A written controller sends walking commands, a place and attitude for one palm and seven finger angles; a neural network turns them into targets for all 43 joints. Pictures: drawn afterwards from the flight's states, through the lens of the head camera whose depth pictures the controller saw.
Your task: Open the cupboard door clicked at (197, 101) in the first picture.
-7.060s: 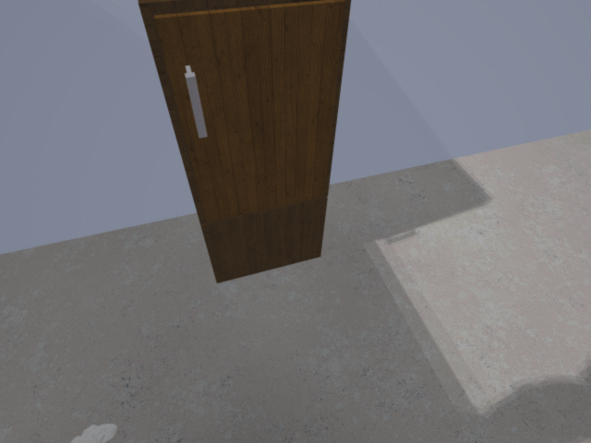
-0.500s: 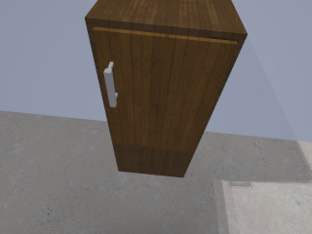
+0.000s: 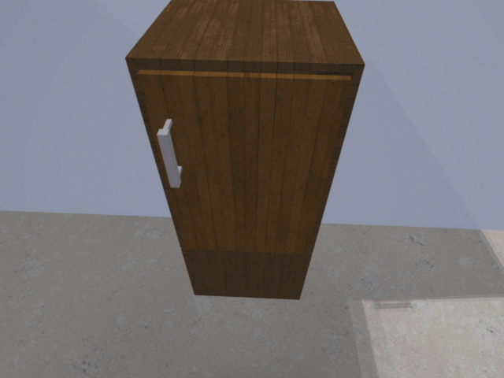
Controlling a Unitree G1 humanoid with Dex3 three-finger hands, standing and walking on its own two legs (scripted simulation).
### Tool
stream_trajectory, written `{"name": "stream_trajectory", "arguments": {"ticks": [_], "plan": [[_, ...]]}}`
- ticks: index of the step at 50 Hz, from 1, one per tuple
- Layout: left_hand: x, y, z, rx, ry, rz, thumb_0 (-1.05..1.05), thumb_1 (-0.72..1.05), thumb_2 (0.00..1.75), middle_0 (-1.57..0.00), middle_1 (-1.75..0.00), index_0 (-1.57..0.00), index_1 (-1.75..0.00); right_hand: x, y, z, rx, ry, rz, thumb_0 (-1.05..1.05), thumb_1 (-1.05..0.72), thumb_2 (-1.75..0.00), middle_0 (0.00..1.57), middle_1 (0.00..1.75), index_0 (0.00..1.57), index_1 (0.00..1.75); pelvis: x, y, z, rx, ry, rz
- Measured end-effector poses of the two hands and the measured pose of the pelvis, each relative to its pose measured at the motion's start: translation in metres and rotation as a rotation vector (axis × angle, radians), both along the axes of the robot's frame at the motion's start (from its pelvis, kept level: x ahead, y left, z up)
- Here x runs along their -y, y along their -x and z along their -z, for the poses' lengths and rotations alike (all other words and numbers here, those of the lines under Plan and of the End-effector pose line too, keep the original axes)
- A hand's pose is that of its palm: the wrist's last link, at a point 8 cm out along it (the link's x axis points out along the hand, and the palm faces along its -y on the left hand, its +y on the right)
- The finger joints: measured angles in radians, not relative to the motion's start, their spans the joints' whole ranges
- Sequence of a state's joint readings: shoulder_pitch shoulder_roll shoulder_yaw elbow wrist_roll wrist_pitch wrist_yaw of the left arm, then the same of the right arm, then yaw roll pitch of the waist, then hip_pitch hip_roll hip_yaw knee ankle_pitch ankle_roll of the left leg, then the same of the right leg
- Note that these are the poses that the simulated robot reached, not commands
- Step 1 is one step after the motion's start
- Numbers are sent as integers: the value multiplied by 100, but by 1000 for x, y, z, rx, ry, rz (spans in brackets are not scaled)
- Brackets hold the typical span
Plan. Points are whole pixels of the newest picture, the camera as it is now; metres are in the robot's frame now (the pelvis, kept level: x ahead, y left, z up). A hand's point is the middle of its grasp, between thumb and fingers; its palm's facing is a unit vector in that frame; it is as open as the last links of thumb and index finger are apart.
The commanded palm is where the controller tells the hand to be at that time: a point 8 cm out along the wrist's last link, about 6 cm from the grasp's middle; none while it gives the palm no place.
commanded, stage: look again from close up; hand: left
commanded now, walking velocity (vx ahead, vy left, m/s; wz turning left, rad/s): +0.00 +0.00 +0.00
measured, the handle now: (172, 154) +0.55 +0.21 +0.05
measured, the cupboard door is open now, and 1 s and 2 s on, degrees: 0 0 0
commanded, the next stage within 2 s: raise the hand with hooked fingers in 0.48 s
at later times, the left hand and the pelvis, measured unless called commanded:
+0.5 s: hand out of the picture +0.02 +0.24 -0.16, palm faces -0.02 -0.96 -0.27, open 7.4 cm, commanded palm none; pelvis -0.03 +0.02 +0.01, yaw +0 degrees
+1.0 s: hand out of the picture +0.13 +0.26 -0.06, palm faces +0.04 -1.00 +0.01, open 8.5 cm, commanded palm +0.10 +0.31 -0.03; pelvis -0.05 +0.02 -0.09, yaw +3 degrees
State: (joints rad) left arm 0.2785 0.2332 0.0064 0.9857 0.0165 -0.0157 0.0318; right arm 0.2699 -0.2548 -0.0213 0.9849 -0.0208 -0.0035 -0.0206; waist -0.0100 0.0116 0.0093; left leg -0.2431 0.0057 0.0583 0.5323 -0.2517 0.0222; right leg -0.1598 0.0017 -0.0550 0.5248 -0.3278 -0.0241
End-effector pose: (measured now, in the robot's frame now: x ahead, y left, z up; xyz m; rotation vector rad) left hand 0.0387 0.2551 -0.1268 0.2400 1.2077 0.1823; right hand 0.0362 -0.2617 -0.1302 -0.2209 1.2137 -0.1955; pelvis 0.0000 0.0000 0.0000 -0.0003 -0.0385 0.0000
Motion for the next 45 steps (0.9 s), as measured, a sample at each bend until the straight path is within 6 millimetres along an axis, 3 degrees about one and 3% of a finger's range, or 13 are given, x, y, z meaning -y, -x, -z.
{"name": "stream_trajectory", "arguments": {"ticks": [7,13,30,32,34,37,39,42,45], "plan": [[-14,-24,-9,95,-13,33,0,91,90,-20,-30,-20,-30,4,-15,-12,64,27,-29,0,-91,-90,20,30,20,30,-4,10,-2,20,4,3],[-23,-24,-13,109,-13,49,0,91,90,-20,-30,-20,-30,1,-19,-20,87,36,-51,0,-91,-90,20,30,20,30,-10,19,-5,20,7,3],[-39,43,5,-79,15,9,0,91,90,-20,-30,-20,-30,-21,20,-17,-41,36,-30,0,-91,-90,20,30,21,30,-31,29,-8,7,17,3],[-44,26,-11,95,33,-103,1,91,90,-20,-30,-20,-30,-26,17,-21,40,48,-28,1,-91,-90,20,30,21,30,-33,31,-5,9,14,-9],[-48,-5,-47,380,14,-136,2,90,90,-20,-31,-20,-31,-33,6,-25,167,52,-44,1,-91,-90,20,30,21,30,-33,33,-1,-3,3,-24],[-51,-48,-95,751,19,-129,1,87,88,-20,-33,-20,-33,-45,-19,-26,327,35,-94,1,-91,-90,20,30,20,30,-35,40,8,-40,10,-66],[-54,-71,-112,956,34,-80,1,84,87,-20,-35,-21,-35,-50,-38,-22,413,16,-128,1,-91,-90,20,30,21,30,-34,46,20,-93,17,-76],[-54,-88,-115,1179,76,51,1,79,85,-20,-38,-21,-38,-56,-69,-15,535,-1,-184,1,-90,-90,20,30,21,30,-30,52,46,-177,23,-58],[-53,-88,-96,1225,146,194,0,73,82,-21,-42,-21,-42,-58,-99,-9,638,-9,-232,1,-90,-90,20,30,21,30,-26,55,72,-222,33,-47]]}}
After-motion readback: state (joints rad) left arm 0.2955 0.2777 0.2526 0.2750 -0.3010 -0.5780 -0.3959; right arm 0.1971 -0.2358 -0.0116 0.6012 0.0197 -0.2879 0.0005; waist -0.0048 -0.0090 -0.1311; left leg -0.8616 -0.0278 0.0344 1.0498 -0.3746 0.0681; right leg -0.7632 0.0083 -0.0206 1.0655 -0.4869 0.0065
